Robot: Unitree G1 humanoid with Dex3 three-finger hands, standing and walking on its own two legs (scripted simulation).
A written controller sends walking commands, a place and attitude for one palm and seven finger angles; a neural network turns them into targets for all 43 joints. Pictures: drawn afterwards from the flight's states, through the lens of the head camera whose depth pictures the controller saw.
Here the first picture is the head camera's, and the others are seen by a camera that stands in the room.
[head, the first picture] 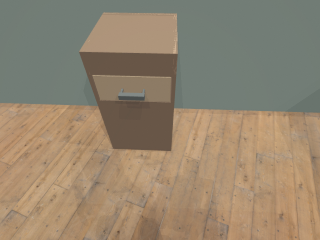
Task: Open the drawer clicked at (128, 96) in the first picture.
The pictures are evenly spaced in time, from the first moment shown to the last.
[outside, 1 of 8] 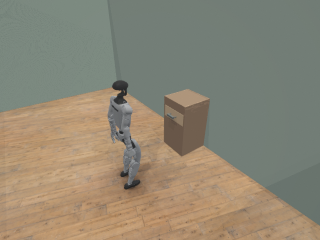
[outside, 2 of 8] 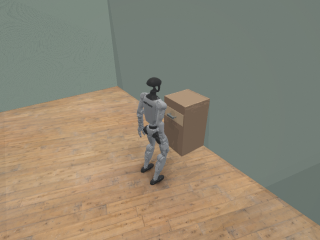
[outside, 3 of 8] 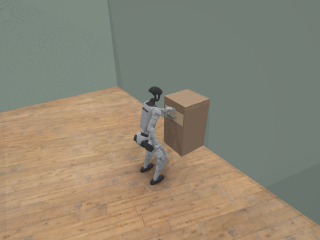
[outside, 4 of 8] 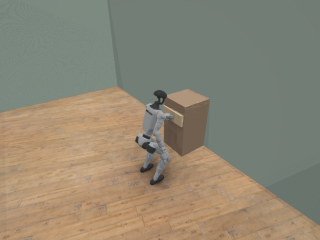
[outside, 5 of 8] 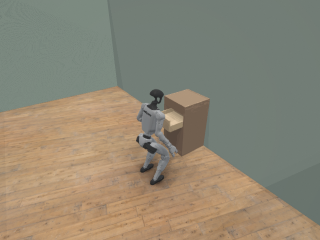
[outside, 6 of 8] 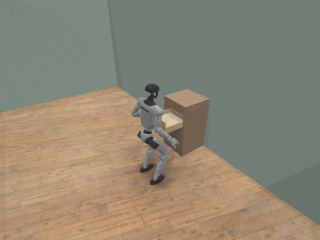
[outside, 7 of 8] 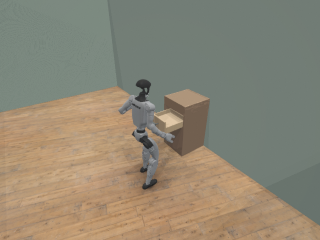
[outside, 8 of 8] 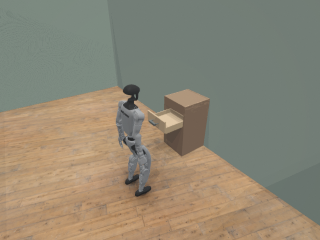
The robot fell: no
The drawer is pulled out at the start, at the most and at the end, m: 0.00 0.30 0.30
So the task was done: yes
